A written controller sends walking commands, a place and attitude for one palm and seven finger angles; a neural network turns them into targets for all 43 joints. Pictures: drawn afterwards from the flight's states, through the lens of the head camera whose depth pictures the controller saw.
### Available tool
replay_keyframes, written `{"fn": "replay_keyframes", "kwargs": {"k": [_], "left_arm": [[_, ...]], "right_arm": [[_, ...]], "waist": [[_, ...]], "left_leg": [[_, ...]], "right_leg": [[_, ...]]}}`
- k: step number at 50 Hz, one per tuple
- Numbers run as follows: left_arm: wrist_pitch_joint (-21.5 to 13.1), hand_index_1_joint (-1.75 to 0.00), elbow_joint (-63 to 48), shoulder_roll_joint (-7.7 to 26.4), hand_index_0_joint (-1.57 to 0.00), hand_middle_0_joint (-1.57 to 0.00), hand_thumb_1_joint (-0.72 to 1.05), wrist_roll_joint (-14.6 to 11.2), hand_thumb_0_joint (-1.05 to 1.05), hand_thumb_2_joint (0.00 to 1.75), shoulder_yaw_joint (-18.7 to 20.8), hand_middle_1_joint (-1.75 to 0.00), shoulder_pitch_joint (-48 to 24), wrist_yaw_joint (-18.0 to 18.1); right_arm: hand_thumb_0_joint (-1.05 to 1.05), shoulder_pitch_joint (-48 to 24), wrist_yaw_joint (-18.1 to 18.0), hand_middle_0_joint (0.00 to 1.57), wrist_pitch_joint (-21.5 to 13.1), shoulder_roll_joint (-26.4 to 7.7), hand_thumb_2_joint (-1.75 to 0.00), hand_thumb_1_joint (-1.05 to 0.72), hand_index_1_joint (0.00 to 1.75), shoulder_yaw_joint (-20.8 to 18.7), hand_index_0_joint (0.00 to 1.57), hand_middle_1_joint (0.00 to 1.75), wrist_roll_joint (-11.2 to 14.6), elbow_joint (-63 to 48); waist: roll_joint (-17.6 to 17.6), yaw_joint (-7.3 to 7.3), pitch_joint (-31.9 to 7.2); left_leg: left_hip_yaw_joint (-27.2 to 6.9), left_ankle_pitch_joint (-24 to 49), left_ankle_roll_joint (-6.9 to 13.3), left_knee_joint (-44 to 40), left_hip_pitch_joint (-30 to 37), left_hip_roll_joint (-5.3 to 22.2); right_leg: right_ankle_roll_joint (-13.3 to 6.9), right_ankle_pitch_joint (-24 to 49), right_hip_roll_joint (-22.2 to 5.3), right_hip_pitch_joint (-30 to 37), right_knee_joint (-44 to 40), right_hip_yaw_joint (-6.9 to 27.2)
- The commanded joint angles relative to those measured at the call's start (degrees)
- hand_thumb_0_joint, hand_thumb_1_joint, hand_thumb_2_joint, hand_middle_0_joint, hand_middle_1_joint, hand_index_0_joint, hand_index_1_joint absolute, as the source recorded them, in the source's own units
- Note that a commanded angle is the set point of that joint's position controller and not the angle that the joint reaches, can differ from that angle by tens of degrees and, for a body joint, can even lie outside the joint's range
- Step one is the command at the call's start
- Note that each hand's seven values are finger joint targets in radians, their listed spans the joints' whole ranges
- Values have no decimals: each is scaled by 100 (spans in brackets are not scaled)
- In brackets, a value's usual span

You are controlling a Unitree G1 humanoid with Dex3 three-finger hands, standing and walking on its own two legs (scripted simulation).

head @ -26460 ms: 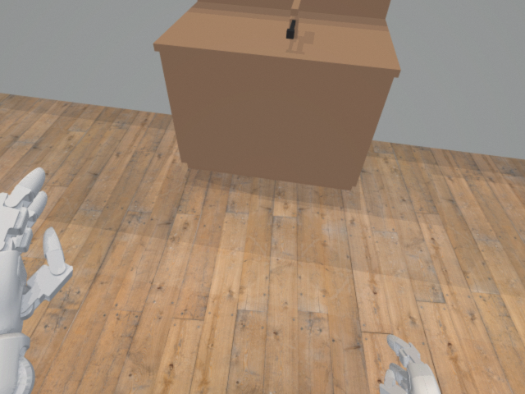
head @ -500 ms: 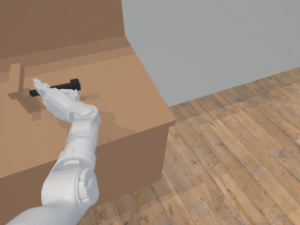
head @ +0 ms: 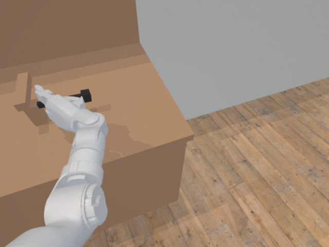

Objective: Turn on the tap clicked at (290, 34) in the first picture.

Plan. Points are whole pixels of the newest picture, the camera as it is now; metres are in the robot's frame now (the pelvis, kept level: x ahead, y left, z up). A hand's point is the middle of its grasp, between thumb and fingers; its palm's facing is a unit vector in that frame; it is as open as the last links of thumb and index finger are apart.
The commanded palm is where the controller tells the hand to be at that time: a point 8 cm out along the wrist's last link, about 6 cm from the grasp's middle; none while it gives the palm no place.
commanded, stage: lift the hand up off the lever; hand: left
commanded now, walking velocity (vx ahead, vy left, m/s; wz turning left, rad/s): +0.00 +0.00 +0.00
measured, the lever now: (86, 95) +0.54 +0.23 +0.05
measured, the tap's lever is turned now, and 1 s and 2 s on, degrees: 86 86 86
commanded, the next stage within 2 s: draw the hand back beside the body in 0.42 s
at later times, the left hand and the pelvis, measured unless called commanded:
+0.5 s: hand (79, 99) +0.45 +0.21 +0.12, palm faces +0.82 -0.57 -0.12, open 7.8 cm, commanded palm +0.40 +0.22 +0.13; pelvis +0.01 +0.00 +0.01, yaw +0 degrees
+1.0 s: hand (57, 131) +0.33 +0.21 +0.15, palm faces +0.27 -0.93 -0.23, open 7.7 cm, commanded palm +0.29 +0.24 +0.16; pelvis +0.00 +0.01 +0.03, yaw -2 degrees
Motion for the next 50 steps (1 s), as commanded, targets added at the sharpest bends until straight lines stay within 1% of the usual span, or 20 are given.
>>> {"fn": "replay_keyframes", "kwargs": {"k": [1,6,7,8,12,17,21,26,27,28,29,31,33,36,37,38,42,45,47,50], "left_arm": [[-271,-15,-1413,797,-15,-15,90,203,0,90,-475,-15,-2511,4],[-165,-15,-1498,863,-15,-15,90,117,0,90,-398,-15,-2501,-1],[-166,-15,-1623,1043,-15,-15,90,134,0,90,-264,-15,-2485,10],[-151,-15,-1708,914,-15,-15,90,145,0,90,-398,-15,-2518,9],[-48,-15,-1608,990,-15,-15,90,193,0,90,-316,-15,-2448,37],[-8,-15,-1595,1014,-15,-15,90,188,0,90,-306,-15,-2500,-8],[31,-15,-1693,564,-15,-15,90,176,0,90,-668,-15,-2362,-32],[91,-15,-1684,582,-15,-15,90,101,0,90,-610,-15,-2469,4],[27,-15,-2178,623,-15,-15,90,378,0,90,-1543,-15,-2119,-884],[-68,-16,-2527,1137,-15,-15,90,244,0,90,-1089,-16,-2039,-1272],[-153,-16,-3009,1203,-15,-15,90,138,0,90,-1169,-16,-1716,-1631],[-307,-16,-3277,1228,-16,-16,90,-235,0,90,-1166,-16,-705,-2366],[-395,-17,-3277,1401,-16,-16,90,-660,0,90,-923,-17,299,-2976],[-203,-18,-4097,1373,-16,-16,90,-1001,0,90,-742,-18,962,-2924],[-296,-18,-3628,2440,-16,-16,90,-797,0,90,-750,-18,1736,-3466],[-429,-19,-3994,2542,-16,-16,90,-939,0,90,-665,-19,1606,-3731],[-799,-20,-5346,2135,-17,-17,90,-1045,0,90,-1418,-20,1277,-4224],[-840,-21,-5069,1901,-17,-17,90,-1085,0,90,-1691,-21,1686,-4340],[-908,-21,-5069,1781,-17,-17,90,-1064,0,90,-1859,-21,1576,-4391],[-1003,-22,-5184,1825,-17,-17,90,-1067,0,90,-1802,-22,1983,-4413]], "right_arm": [[0,98,-50,20,-146,-713,-90,-90,30,-206,20,30,35,-558],[0,60,-71,20,-174,-738,-90,-90,30,-209,20,30,58,-533],[0,33,-93,20,-166,-756,-90,-90,30,-221,20,30,56,-522],[0,3,-79,20,-171,-717,-90,-90,30,-198,20,30,67,-548],[0,-4,-102,20,-187,-737,-90,-90,30,-213,20,30,43,-487],[0,0,-129,20,-178,-736,-90,-90,30,-208,20,30,54,-485],[0,5,-72,20,-193,-702,-90,-90,30,-200,20,30,61,-509],[0,-67,-89,20,-196,-711,-90,-90,30,-195,20,30,70,-490],[0,-19,-242,20,-64,-834,-90,-90,30,-242,20,30,91,-616],[0,59,-335,20,-50,-834,-90,-90,30,-266,20,30,200,-788],[0,46,-415,20,-5,-790,-90,-90,30,-242,20,30,266,-923],[0,16,-522,20,51,-716,-90,-90,30,-171,20,30,385,-1057],[0,-131,-600,20,107,-683,-90,-90,30,-71,20,30,519,-1205],[0,-552,-655,20,99,-625,-90,-90,30,19,20,30,628,-1453],[0,-277,-552,20,70,-721,-90,-90,30,-8,20,30,635,-1228],[0,-401,-542,20,45,-694,-90,-90,30,17,20,30,680,-1373],[0,-821,-543,20,-317,-733,-90,-90,30,22,20,30,725,-1581],[0,-934,-557,20,-477,-782,-90,-90,30,51,20,30,711,-1544],[0,-1015,-583,20,-529,-768,-90,-90,30,82,20,30,718,-1506],[0,-1087,-592,20,-593,-784,-90,-90,30,127,20,30,683,-1499]], "waist": [[-190,-71,-1809],[-403,-39,-1700],[-199,26,-1757],[-89,35,-1748],[-306,34,-1666],[-247,38,-1676],[-244,-11,-1691],[-333,-2,-1637],[-553,-126,-1692],[-401,32,-2077],[-248,179,-2347],[-452,328,-2100],[-546,535,-1524],[-472,730,-1244],[-346,538,-974],[-232,584,-827],[265,421,-467],[-292,390,-6],[-41,352,283],[-183,437,159]], "left_leg": [[257,1920,168,-322,919,-40],[238,1829,170,-427,932,-43],[230,1896,158,-451,998,-49],[239,1907,150,-485,1029,-49],[216,1914,149,-490,1001,-47],[233,1962,143,-501,1037,-44],[207,2279,92,-449,1210,-14],[216,2076,104,-499,1157,-29],[336,2233,187,-467,1329,-51],[390,2453,236,-506,1556,-50],[400,2662,236,-580,1740,-57],[404,2917,234,-694,1809,-17],[428,2698,241,-900,1645,3],[478,2301,233,-1164,1659,-9],[496,2130,251,-1425,1978,73],[534,2193,282,-1578,2051,32],[498,2403,294,-1813,2883,19],[411,1858,306,-2021,2924,41],[391,1403,301,-2129,2997,-1],[291,1283,283,-2246,3089,-6]], "right_leg": [[280,2480,-197,1147,-580,192],[288,2355,-190,1211,-667,170],[255,2312,-185,1273,-669,179],[244,2293,-188,1259,-673,178],[246,2296,-173,1271,-688,144],[247,2345,-189,1272,-688,157],[229,2507,-165,1186,-627,100],[240,2319,-169,1166,-692,113],[194,2766,-127,1347,-582,270],[179,3157,-148,1643,-633,333],[179,3468,-140,1988,-634,401],[215,4086,-155,2336,-695,440],[229,4126,-176,2512,-858,454],[314,3925,-247,2795,-1116,510],[364,3892,-335,2855,-1249,577],[354,3824,-311,2934,-1365,584],[273,3209,-176,2534,-1781,546],[259,2396,-101,2261,-2012,514],[233,1782,-94,2049,-2180,523],[202,1574,-100,2206,-2228,486]]}}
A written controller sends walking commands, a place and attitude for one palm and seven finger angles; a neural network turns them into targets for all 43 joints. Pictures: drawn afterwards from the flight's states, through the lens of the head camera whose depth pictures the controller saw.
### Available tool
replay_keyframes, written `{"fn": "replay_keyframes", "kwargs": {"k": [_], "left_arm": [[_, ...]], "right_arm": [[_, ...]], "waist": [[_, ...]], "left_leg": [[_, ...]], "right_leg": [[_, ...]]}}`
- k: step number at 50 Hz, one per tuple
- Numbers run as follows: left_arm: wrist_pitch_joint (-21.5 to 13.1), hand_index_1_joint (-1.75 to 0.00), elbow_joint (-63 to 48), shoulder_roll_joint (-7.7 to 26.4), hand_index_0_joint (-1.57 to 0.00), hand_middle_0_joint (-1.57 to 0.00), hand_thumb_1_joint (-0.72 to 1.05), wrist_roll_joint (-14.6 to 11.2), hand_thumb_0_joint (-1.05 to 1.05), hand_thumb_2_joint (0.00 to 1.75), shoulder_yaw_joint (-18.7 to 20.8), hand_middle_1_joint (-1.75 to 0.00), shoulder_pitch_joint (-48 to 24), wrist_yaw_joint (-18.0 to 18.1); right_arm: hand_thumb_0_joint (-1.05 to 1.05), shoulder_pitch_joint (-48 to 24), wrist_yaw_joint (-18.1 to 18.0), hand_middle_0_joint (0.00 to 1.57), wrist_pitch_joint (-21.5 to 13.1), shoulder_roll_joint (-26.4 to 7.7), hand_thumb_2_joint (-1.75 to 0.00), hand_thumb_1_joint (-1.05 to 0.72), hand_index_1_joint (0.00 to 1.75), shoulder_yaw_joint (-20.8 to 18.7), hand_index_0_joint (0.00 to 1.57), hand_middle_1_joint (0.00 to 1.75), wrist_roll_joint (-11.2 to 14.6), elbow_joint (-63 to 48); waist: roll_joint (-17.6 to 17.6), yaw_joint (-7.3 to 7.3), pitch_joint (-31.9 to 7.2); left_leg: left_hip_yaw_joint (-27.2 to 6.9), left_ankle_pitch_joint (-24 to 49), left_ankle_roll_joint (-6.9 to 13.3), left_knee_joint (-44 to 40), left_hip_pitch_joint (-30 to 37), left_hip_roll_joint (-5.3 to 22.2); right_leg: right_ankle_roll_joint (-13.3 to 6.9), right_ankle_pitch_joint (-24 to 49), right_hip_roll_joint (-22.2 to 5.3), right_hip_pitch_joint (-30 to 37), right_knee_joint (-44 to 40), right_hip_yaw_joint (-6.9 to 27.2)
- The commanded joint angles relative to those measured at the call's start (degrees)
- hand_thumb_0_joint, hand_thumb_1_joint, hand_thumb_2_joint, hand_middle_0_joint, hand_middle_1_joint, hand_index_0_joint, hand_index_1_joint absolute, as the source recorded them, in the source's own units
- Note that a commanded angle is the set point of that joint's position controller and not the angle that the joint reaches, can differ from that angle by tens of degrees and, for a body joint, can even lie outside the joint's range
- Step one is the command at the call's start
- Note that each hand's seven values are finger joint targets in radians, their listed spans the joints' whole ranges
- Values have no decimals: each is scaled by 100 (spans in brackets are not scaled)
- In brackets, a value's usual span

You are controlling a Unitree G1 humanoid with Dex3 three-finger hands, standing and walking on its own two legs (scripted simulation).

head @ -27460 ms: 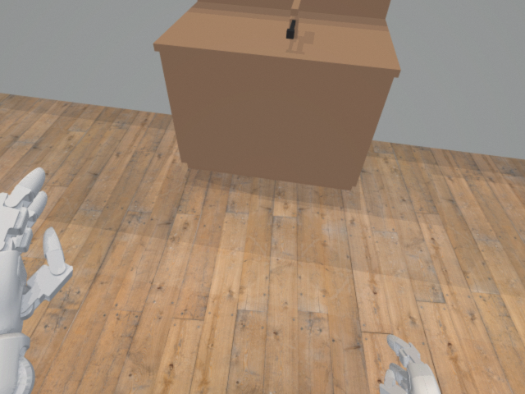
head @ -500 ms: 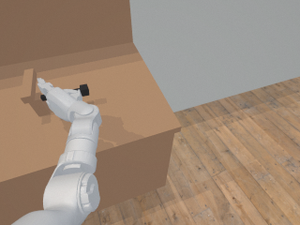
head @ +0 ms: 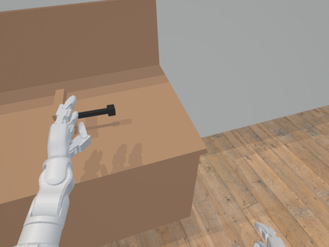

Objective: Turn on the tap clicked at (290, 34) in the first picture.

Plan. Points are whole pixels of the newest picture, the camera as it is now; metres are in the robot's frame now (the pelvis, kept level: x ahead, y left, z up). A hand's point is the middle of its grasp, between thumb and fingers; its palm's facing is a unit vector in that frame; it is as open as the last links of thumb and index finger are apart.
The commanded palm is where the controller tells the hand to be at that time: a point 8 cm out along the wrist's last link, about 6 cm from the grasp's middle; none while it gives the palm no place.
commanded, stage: draw the hand back beside the body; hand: left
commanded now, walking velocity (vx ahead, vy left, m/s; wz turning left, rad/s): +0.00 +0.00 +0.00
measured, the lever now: (111, 110) +0.53 +0.24 +0.02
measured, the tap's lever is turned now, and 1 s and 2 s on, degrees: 86 86 86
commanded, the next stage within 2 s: step back with the hand held close in 1.00 s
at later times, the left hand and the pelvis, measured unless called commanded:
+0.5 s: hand (62, 161) +0.24 +0.23 +0.15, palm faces +0.34 -0.89 -0.29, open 7.5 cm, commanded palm +0.19 +0.27 +0.16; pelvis +0.00 +0.00 +0.00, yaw +0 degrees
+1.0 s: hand (42, 179) +0.19 +0.24 +0.16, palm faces +0.43 -0.84 -0.33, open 7.5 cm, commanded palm +0.15 +0.28 +0.17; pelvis +0.00 +0.00 +0.00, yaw +1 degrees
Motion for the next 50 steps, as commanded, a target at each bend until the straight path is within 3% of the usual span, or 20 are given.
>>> {"fn": "replay_keyframes", "kwargs": {"k": [1,5,7,10,12,17,18,21,22,26,30,31,32,36,38,41,42,45,47,50], "left_arm": [[-572,-22,-1508,744,-18,-18,90,39,0,90,103,-22,-1701,-67],[-622,-24,-1795,931,-18,-18,90,-8,0,90,399,-24,-1208,-132],[-639,-24,-2041,1203,-18,-18,90,1,0,90,726,-24,-1000,-132],[-621,-25,-2390,1038,-18,-18,90,-26,0,90,679,-25,-538,-181],[-627,-26,-2676,1047,-19,-19,90,-8,0,90,685,-26,-420,-195],[-624,-27,-3038,1082,-19,-19,90,-29,0,90,825,-27,332,-177],[-627,-28,-3081,900,-19,-19,90,-26,0,90,672,-28,432,-194],[-664,-29,-3389,1005,-19,-19,90,-18,0,90,808,-29,721,-167],[-680,-29,-3493,1048,-20,-20,90,-2,0,90,847,-29,786,-168],[-740,-30,-3765,1100,-20,-20,90,-21,0,90,1027,-30,1331,-139],[-815,-30,-4114,1204,-20,-20,90,-13,0,90,1235,-30,1828,-111],[-821,-30,-4158,1231,-20,-20,90,-22,0,90,1319,-30,2037,-102],[-825,-30,-4276,1290,-20,-20,90,-14,0,90,1389,-30,2155,-102],[-843,-30,-4376,1236,-20,-20,90,-62,0,90,1480,-30,2643,-114],[-838,-30,-4276,1107,-20,-20,90,-47,0,90,1327,-30,2446,-110],[-868,-30,-4242,1137,-20,-20,90,-27,0,90,1305,-30,2183,-77],[-879,-30,-4299,1170,-20,-20,90,-17,0,90,1317,-30,2106,-75],[-890,-30,-4329,1164,-20,-20,90,-30,0,90,1324,-30,2177,-55],[-894,-30,-4394,1231,-20,-20,90,-7,0,90,1379,-30,2185,-45],[-862,-30,-4296,1174,-20,-20,90,-48,0,90,1371,-30,2333,-57]], "right_arm": [[0,-766,-61,20,-375,-508,-90,-90,30,-78,20,30,-38,-860],[0,-919,-64,20,-338,-462,-90,-90,30,-31,20,30,-63,-936],[0,-927,-63,20,-331,-454,-90,-90,30,-32,20,30,-81,-936],[0,-983,-39,20,-320,-379,-90,-90,30,-2,20,30,-95,-1034],[0,-983,-21,20,-355,-378,-90,-90,30,-6,20,30,-92,-1050],[0,-986,-12,20,-437,-402,-90,-90,30,-48,20,30,-118,-1080],[0,-996,-8,20,-442,-375,-90,-90,30,-38,20,30,-115,-1076],[0,-977,-8,20,-503,-397,-90,-90,30,-72,20,30,-127,-1058],[0,-987,-6,20,-527,-410,-90,-90,30,-82,20,30,-121,-1046],[0,-982,-1,20,-597,-395,-90,-90,30,-113,20,30,-132,-1049],[0,-962,-1,20,-677,-384,-90,-90,30,-141,20,30,-132,-1047],[0,-923,0,20,-700,-388,-90,-90,30,-151,20,30,-143,-1055],[0,-924,5,20,-721,-412,-90,-90,30,-165,20,30,-135,-1052],[0,-943,1,20,-763,-385,-90,-90,30,-186,20,30,-125,-1082],[0,-946,-15,20,-780,-364,-90,-90,30,-169,20,30,-112,-1046],[0,-946,-67,20,-823,-392,-90,-90,30,-185,20,30,-107,-1041],[0,-942,-78,20,-842,-398,-90,-90,30,-183,20,30,-103,-1037],[0,-958,-89,20,-870,-389,-90,-90,30,-176,20,30,-119,-1047],[0,-942,-72,20,-902,-378,-90,-90,30,-155,20,30,-120,-1029],[0,-964,-59,20,-883,-355,-90,-90,30,-138,20,30,-127,-1049]], "waist": [[-330,-171,-806],[-370,-56,-731],[-62,-10,-747],[-13,27,-695],[271,8,-603],[-198,38,-577],[-136,19,-500],[-132,42,-567],[68,42,-530],[-231,84,-517],[75,115,-477],[-85,137,-523],[68,130,-502],[-213,142,-268],[55,74,-37],[-140,51,-128],[-28,36,-154],[-193,86,-314],[113,97,-336],[-173,126,-241]], "left_leg": [[-46,700,140,-506,562,18],[-27,751,120,-623,514,19],[-38,886,82,-660,550,26],[-28,1112,69,-681,553,50],[-61,1073,31,-723,616,60],[-50,1261,72,-697,620,86],[-45,1249,67,-706,625,98],[-39,1324,81,-643,652,82],[-51,1275,58,-666,660,79],[-38,1300,92,-581,577,77],[-19,1308,82,-525,536,76],[-30,1392,87,-499,518,83],[-21,1455,77,-469,512,87],[-10,1224,106,-406,367,110],[-21,968,99,-413,316,88],[-38,791,135,-367,375,75],[-37,825,141,-349,408,67],[-63,937,147,-340,441,66],[-77,1027,116,-352,419,53],[-82,1055,122,-364,312,68]], "right_leg": [[76,944,-69,-77,-574,112],[68,1009,-87,168,-648,101],[47,1107,-89,252,-695,104],[30,1309,-89,406,-690,87],[16,1175,-74,320,-749,79],[41,1341,-77,388,-758,53],[43,1296,-84,339,-743,48],[50,1391,-98,363,-741,54],[45,1291,-97,325,-757,52],[59,1383,-123,360,-733,45],[53,1389,-151,334,-714,59],[56,1475,-150,372,-679,32],[51,1529,-159,352,-670,46],[85,1351,-178,187,-679,44],[84,1071,-188,0,-704,56],[93,879,-189,-62,-724,71],[85,917,-196,-80,-718,75],[82,1039,-200,39,-641,60],[59,1138,-218,86,-592,56],[72,1190,-219,126,-572,33]]}}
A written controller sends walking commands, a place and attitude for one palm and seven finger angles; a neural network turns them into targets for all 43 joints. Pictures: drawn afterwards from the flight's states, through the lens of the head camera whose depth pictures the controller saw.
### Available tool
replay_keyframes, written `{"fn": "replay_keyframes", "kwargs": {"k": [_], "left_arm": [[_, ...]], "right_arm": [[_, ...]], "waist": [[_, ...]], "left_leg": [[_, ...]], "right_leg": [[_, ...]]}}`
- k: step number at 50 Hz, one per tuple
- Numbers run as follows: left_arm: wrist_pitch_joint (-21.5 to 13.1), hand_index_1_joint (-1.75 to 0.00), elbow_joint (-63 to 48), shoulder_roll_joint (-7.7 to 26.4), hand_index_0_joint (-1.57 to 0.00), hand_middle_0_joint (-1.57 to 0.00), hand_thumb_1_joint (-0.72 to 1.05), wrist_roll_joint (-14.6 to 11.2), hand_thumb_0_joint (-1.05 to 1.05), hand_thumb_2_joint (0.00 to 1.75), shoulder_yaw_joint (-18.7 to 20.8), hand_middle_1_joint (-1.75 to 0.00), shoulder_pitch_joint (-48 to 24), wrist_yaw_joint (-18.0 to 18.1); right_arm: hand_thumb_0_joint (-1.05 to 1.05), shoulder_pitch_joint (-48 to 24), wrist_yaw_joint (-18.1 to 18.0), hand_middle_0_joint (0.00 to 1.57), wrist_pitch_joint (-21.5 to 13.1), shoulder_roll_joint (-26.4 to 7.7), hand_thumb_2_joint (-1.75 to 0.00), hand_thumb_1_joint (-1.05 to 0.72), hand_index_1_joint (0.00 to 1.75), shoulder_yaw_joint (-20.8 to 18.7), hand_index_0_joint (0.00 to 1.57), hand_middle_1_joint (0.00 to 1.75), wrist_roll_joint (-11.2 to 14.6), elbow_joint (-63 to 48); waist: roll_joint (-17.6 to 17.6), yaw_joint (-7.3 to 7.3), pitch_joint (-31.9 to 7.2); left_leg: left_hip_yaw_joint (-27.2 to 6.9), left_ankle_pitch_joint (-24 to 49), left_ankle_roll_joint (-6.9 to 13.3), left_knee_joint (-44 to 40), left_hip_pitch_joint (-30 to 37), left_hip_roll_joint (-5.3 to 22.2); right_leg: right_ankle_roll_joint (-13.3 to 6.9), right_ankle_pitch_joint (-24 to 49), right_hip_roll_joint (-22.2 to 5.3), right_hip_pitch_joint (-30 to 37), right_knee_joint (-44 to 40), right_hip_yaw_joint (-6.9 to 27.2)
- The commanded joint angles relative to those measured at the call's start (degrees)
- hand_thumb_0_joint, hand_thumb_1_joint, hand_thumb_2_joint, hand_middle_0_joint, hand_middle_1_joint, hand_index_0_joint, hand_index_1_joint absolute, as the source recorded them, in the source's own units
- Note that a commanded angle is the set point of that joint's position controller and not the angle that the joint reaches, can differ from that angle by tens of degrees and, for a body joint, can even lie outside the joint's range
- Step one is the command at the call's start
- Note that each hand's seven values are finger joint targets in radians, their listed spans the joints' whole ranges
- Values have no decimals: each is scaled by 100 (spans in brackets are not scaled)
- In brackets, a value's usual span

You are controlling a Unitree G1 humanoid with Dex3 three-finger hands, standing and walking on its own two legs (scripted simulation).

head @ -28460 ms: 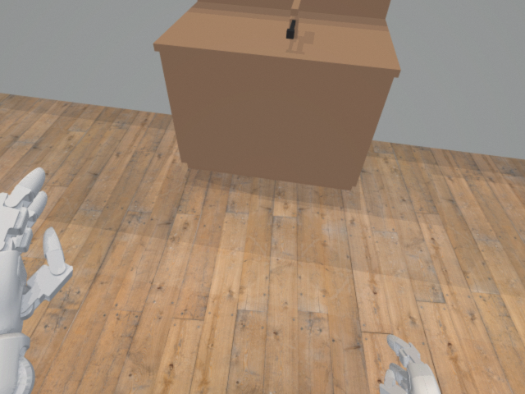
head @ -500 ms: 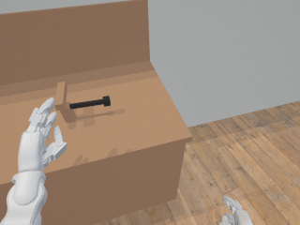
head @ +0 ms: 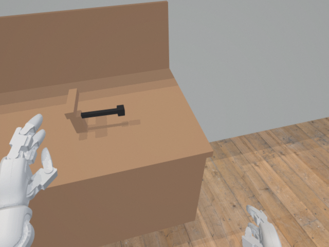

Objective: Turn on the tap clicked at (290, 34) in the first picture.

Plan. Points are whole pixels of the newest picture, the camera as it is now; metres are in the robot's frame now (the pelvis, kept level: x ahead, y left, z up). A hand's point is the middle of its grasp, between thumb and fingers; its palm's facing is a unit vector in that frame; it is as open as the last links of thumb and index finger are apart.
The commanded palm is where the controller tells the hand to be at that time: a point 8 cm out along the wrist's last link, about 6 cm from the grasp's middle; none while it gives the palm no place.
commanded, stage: step back with the hand held close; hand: left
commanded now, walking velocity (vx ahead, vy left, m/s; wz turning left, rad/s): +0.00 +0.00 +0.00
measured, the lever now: (120, 110) +0.54 +0.24 +0.02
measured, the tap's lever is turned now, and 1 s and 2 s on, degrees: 86 86 86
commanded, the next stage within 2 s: stop stepping back and stand still in 1.92 s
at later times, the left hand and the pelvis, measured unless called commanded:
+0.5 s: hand (45, 182) +0.18 +0.25 +0.15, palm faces +0.32 -0.84 -0.44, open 7.4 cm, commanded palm +0.13 +0.30 +0.17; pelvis -0.03 +0.02 +0.00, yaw -1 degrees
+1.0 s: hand (16, 208) +0.13 +0.27 +0.16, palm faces +0.41 -0.82 -0.41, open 7.4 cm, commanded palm +0.08 +0.31 +0.17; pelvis -0.08 +0.03 -0.01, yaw +0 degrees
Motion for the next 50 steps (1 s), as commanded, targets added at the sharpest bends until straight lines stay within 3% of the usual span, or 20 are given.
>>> {"fn": "replay_keyframes", "kwargs": {"k": [1,3,6,7,9,10,11,13,17,20,22,26,27,30,32,34,37,44,47,50], "left_arm": [[-407,-30,-1212,1077,-20,-20,90,-23,0,90,660,-30,-619,95],[-403,-30,-1234,1067,-20,-20,90,-16,0,90,658,-30,-633,81],[-427,-30,-1397,1154,-20,-20,90,-10,0,90,682,-30,-954,90],[-668,-30,-1823,2022,-20,-20,90,17,0,90,1522,-30,-2115,166],[-599,-30,-774,1148,-20,-20,90,72,0,90,933,-30,-569,46],[-565,-30,-804,985,-20,-20,90,79,0,90,802,-30,-231,-1],[-553,-30,-964,962,-20,-20,90,77,0,90,749,-30,-83,-21],[-566,-30,-1217,1022,-20,-20,90,80,0,90,784,-30,77,-8],[-574,-30,-1806,1395,-20,-20,90,113,0,90,1071,-30,36,98],[-585,-30,-1806,1422,-20,-20,90,115,0,90,1152,-30,168,166],[-592,-30,-1928,1464,-20,-20,90,125,0,90,1193,-30,142,193],[-589,-30,-1762,1276,-20,-20,90,131,0,90,1052,-30,310,217],[-602,-30,-1874,1286,-20,-20,90,140,0,90,1054,-30,261,223],[-624,-30,-1834,1217,-20,-20,90,177,0,90,975,-30,228,256],[-652,-30,-1838,1362,-20,-20,90,214,0,90,1110,-30,164,288],[-677,-30,-1785,1219,-20,-20,90,253,0,90,1019,-30,139,299],[-717,-30,-1906,1342,-20,-20,90,305,0,90,1116,-30,-6,328],[-775,-30,-1959,1200,-20,-20,90,372,0,90,1019,-30,-75,357],[-785,-30,-2026,1352,-20,-20,90,362,0,90,1146,-30,-60,375],[-782,-30,-1989,1289,-20,-20,90,292,0,90,1035,-30,32,409]], "right_arm": [[0,-763,-47,20,-310,-562,-90,-90,30,-178,20,30,7,-944],[0,-766,-46,20,-297,-540,-90,-90,30,-168,20,30,16,-945],[0,-773,-45,20,-299,-556,-90,-90,30,-165,20,30,20,-952],[0,-764,-50,20,-228,-529,-90,-90,30,-71,20,30,101,-1272],[0,-629,-52,20,-91,-547,-90,-90,30,-146,20,30,34,-1036],[0,-605,-30,20,-21,-555,-90,-90,30,-183,20,30,33,-1117],[0,-593,-25,20,40,-588,-90,-90,30,-206,20,30,43,-1192],[0,-587,-35,20,116,-627,-90,-90,30,-219,20,30,42,-1283],[0,-624,-98,20,214,-670,-90,-90,30,-253,20,30,49,-1395],[0,-598,-143,20,229,-655,-90,-90,30,-269,20,30,48,-1437],[0,-604,-153,20,236,-686,-90,-90,30,-287,20,30,51,-1457],[0,-555,-149,20,223,-709,-90,-90,30,-307,20,30,63,-1469],[0,-572,-150,20,207,-743,-90,-90,30,-323,20,30,67,-1463],[0,-557,-149,20,164,-763,-90,-90,30,-307,20,30,67,-1475],[0,-575,-167,20,125,-786,-90,-90,30,-302,20,30,46,-1454],[0,-543,-167,20,106,-758,-90,-90,30,-290,20,30,52,-1448],[0,-526,-166,20,61,-794,-90,-90,30,-303,20,30,37,-1420],[0,-465,-140,20,-49,-774,-90,-90,30,-277,20,30,20,-1410],[0,-448,-133,20,-51,-744,-90,-90,30,-296,20,30,-10,-1351],[0,-385,-95,20,-7,-681,-90,-90,30,-299,20,30,13,-1270]], "waist": [[-369,-62,-311],[-39,-68,-282],[-15,-86,-403],[264,-182,153],[-572,-246,-101],[-710,-246,-397],[-607,-262,-611],[-178,-258,-874],[-114,-238,-1095],[-99,-228,-1075],[23,-239,-1081],[-100,-274,-922],[46,-291,-946],[25,-303,-715],[13,-308,-627],[-53,-314,-604],[51,-334,-600],[151,-325,-522],[-176,-336,-579],[-587,-366,-614]], "left_leg": [[48,986,155,-283,21,74],[66,940,143,-288,24,74],[48,888,138,-274,65,66],[-147,467,194,-119,-341,194],[-255,719,211,218,-302,254],[-217,993,219,310,-221,307],[-193,1276,220,351,-183,342],[-221,1770,192,238,-185,433],[-327,2087,174,166,-326,524],[-421,1973,180,79,-534,578],[-487,1754,164,1,-680,590],[-580,951,190,-96,-1098,622],[-606,766,192,-163,-1127,636],[-727,-247,236,-385,-1588,656],[-808,-910,277,-530,-1853,663],[-864,-1338,323,-590,-2095,688],[-886,-1552,352,-566,-2314,677],[-1009,-1990,408,-638,-2728,747],[-817,-1550,329,-246,-2488,622],[-531,-1051,160,568,-1953,419]], "right_leg": [[93,1130,-219,-268,-438,166],[84,1061,-235,-298,-439,181],[76,1013,-235,-284,-452,188],[81,1266,-512,-700,-666,676],[94,1690,-744,-882,-599,666],[123,1988,-799,-811,-485,637],[142,2232,-835,-740,-357,613],[159,2244,-796,-659,-126,515],[161,2097,-719,-647,38,475],[180,1839,-643,-689,132,475],[170,1609,-611,-679,163,464],[168,1143,-577,-750,132,536],[154,1043,-572,-755,149,533],[173,507,-500,-802,148,542],[186,84,-464,-829,112,575],[205,-135,-422,-738,136,578],[190,-241,-423,-663,144,637],[208,-344,-321,-505,375,631],[122,-228,-517,-782,117,817],[-82,-388,-970,-1485,-312,1134]]}}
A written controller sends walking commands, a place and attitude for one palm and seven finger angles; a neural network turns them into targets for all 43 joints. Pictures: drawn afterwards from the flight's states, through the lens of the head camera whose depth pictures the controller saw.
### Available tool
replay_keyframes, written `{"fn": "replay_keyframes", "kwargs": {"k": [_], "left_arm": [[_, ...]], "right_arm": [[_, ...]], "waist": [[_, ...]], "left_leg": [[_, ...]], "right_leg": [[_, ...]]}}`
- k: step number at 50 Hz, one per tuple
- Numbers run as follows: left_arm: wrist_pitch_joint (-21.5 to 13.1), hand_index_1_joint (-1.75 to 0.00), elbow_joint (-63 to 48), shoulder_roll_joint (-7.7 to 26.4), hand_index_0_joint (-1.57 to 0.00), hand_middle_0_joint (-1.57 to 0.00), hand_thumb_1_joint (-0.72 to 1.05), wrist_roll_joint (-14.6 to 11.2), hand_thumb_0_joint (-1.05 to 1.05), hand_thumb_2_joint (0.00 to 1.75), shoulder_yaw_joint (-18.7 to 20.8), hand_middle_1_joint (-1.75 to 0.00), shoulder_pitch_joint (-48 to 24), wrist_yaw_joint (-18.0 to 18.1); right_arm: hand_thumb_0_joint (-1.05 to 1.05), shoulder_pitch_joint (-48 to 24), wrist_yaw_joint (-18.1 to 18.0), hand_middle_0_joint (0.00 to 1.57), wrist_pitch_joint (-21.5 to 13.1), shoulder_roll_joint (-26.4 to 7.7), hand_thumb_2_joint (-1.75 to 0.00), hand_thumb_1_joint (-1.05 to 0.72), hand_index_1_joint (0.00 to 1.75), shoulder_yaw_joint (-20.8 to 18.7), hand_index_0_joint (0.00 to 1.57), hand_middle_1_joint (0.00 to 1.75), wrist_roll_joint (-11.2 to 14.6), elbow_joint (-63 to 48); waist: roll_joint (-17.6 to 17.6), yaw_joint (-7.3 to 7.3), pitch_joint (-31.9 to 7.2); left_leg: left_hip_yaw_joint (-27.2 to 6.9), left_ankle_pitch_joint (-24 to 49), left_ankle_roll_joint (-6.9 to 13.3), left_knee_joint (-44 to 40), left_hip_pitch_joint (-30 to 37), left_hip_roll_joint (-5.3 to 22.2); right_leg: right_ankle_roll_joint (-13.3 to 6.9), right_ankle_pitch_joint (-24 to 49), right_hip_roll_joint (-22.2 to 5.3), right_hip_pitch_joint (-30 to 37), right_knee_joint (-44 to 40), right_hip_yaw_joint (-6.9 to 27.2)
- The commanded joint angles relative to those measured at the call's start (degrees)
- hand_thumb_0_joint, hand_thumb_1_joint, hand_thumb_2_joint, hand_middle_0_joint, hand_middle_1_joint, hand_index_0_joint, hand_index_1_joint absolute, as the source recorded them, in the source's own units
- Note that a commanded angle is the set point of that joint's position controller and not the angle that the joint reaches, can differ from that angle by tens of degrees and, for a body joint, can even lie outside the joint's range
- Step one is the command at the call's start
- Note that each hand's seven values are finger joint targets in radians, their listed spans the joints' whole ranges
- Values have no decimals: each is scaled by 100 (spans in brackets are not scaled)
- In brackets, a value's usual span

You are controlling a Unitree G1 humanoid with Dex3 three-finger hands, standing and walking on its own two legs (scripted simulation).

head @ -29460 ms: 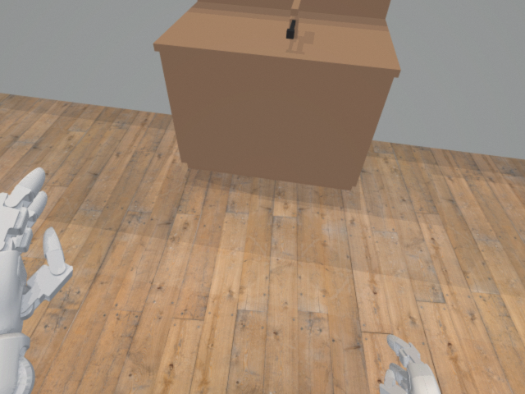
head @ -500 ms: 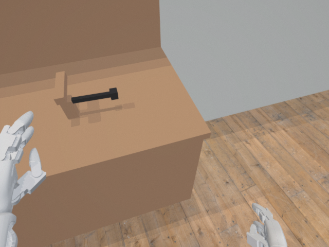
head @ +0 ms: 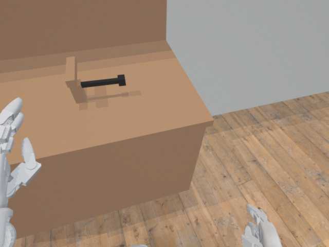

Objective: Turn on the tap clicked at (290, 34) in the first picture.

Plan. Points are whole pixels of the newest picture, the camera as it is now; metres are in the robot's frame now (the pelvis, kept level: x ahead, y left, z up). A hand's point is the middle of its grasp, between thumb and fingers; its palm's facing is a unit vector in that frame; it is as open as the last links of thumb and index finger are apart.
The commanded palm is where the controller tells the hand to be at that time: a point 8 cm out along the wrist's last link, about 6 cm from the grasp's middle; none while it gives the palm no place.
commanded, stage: step back with the hand held close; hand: left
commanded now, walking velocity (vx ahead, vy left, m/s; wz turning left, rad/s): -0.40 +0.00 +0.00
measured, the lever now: (121, 80) +0.63 +0.21 +0.04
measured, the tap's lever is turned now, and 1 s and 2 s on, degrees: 86 86 86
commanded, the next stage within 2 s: stop stepping back and stand still in 0.92 s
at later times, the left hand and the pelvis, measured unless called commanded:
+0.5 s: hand (35, 188) +0.17 +0.23 +0.17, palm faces +0.34 -0.86 -0.37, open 7.5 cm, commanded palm +0.12 +0.27 +0.19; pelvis -0.06 +0.00 +0.00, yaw -2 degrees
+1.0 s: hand out of the picture +0.08 +0.23 +0.18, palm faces +0.37 -0.85 -0.37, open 7.4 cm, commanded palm +0.01 +0.28 +0.19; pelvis -0.14 +0.00 +0.00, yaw +1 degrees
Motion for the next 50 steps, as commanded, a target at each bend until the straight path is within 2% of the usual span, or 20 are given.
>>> {"fn": "replay_keyframes", "kwargs": {"k": [1,5,7,10,13,19,23,25,28,30,33,35,37,39,40,43,45,46,48,50], "left_arm": [[-390,-30,-1227,1027,-20,-20,90,-77,0,90,570,-30,-302,187],[-414,-30,-1518,1182,-20,-20,90,-134,0,90,687,-30,-161,247],[-468,-30,-1729,1387,-20,-20,90,-142,0,90,908,-30,-40,269],[-516,-30,-1799,1211,-20,-20,90,76,0,90,983,-30,-368,184],[-420,-30,-1364,1046,-20,-20,90,-20,0,90,838,-30,-181,158],[-233,-30,-1376,798,-20,-20,90,-143,0,90,230,-30,-443,51],[-437,-30,-1631,1324,-20,-20,90,-184,0,90,562,-30,-876,-42],[-379,-30,-1506,1215,-20,-20,90,-246,0,90,511,-30,-668,-65],[-278,-30,-1278,1295,-20,-20,90,-328,0,90,710,-30,-100,-85],[-262,-30,-1265,1271,-20,-20,90,-351,0,90,740,-30,-147,-90],[-254,-30,-1227,1264,-20,-20,90,-352,0,90,768,-30,-228,-76],[-206,-30,-1353,1151,-20,-20,90,-321,0,90,685,-30,-237,-58],[-203,-30,-1537,1203,-20,-20,90,-310,0,90,645,-30,-58,-68],[-189,-30,-1575,1304,-20,-20,90,-235,0,90,572,-30,28,-13],[-102,-30,-1430,1157,-20,-20,90,-125,0,90,474,-30,23,8],[-215,-30,-1397,1310,-20,-20,90,-100,0,90,600,-30,-696,7],[-229,-30,-1224,1253,-20,-20,90,-100,0,90,594,-30,-848,65],[-252,-30,-1322,1235,-20,-20,90,-109,0,90,564,-30,-844,95],[-279,-30,-1362,1160,-20,-20,90,-188,0,90,544,-30,-448,107],[-248,-30,-1165,1236,-20,-20,90,-238,0,90,704,-30,-159,97]], "right_arm": [[0,-508,-43,20,-265,-683,-90,-90,30,-324,20,30,35,-822],[0,-516,-33,20,-219,-652,-90,-90,30,-324,20,30,44,-785],[0,-610,-91,20,-228,-733,-90,-90,30,-327,20,30,34,-840],[0,-646,-138,20,-351,-781,-90,-90,30,-353,20,30,-127,-828],[0,-535,-74,20,-465,-588,-90,-90,30,-400,20,30,-119,-657],[0,-572,-2,20,-425,-612,-90,-90,30,-264,20,30,-157,-364],[0,-778,-52,20,-259,-490,-90,-90,30,-218,20,30,-139,-391],[0,-741,-107,20,-286,-534,-90,-90,30,-379,20,30,35,-462],[0,-906,-129,20,-189,-421,-90,-90,30,-265,20,30,49,-586],[0,-930,-163,20,-133,-569,-90,-90,30,-240,20,30,5,-657],[0,-871,-168,20,-214,-634,-90,-90,30,-282,20,30,-106,-645],[0,-838,-138,20,-255,-645,-90,-90,30,-327,20,30,-138,-676],[0,-820,-100,20,-235,-628,-90,-90,30,-350,20,30,-79,-763],[0,-628,-87,20,-247,-575,-90,-90,30,-425,20,30,17,-658],[0,-580,-54,20,-245,-630,-90,-90,30,-432,20,30,-28,-612],[0,-736,-99,20,-179,-349,-90,-90,30,-177,20,30,-117,-612],[0,-686,-224,20,-182,-467,-90,-90,30,-223,20,30,-84,-500],[0,-601,-263,20,-186,-520,-90,-90,30,-249,20,30,-64,-467],[0,-520,-250,20,-257,-704,-90,-90,30,-323,20,30,41,-589],[0,-365,-176,20,-392,-693,-90,-90,30,-406,20,30,-10,-626]], "waist": [[-555,-112,-670],[-407,-167,-857],[274,-145,-831],[1563,-102,-809],[581,-12,-958],[962,-5,-1250],[-122,-32,-1471],[-1064,-88,-1553],[-517,-121,-1019],[407,-82,-985],[1254,-2,-1126],[1161,58,-1075],[643,55,-1131],[-1383,31,-868],[-1602,10,-468],[-915,-178,-342],[-509,-182,-678],[-170,-195,-924],[910,11,-1297],[696,5,-1400]], "left_leg": [[-429,-1212,-87,165,121,307],[-515,-711,-120,224,458,351],[-932,-976,-11,-653,165,670],[-2526,-3066,599,-2841,-1773,1821],[-1979,-1140,581,-2172,114,1611],[-1214,149,67,-1977,1473,1271],[-259,887,-324,-354,1929,652],[95,687,-375,410,2127,290],[-61,836,-330,345,1647,300],[-683,1788,-146,-688,1398,727],[-1740,-218,177,-2352,627,1406],[-1422,-1423,94,-2565,25,1292],[-688,-1370,-199,-1635,232,750],[45,-991,-599,1677,1189,-284],[-77,-1276,-526,2821,449,-268],[-14,-1301,-385,1811,-169,232],[100,-660,-333,88,441,180],[159,324,-307,-787,908,179],[-922,3167,85,-1168,1675,1416],[-1295,4071,389,-1161,2124,1708]], "right_leg": [[-394,-990,-1179,-166,-1103,1364],[-467,-453,-1262,-442,-755,1062],[-202,-782,-715,-252,-291,711],[157,-1083,370,1476,2396,514],[91,-1667,224,215,2101,638],[-55,-1119,199,404,-543,528],[-361,870,-774,-52,-1281,1155],[-324,1640,-902,-346,-1070,852],[-309,1609,-955,-584,-713,810],[15,864,-207,-275,-254,563],[7,-1664,425,511,784,606],[-134,-1630,394,1055,487,541],[-249,-1172,67,851,-773,646],[-1007,-2264,-1705,-1508,-2352,2512],[-1269,-1211,-2057,-1621,-2248,2581],[-771,2181,-1494,-136,-1011,1288],[-521,2819,-1303,443,-403,1189],[-316,2697,-1071,591,-41,1037],[125,-28,-211,64,735,612],[105,-1570,140,-566,1377,562]]}}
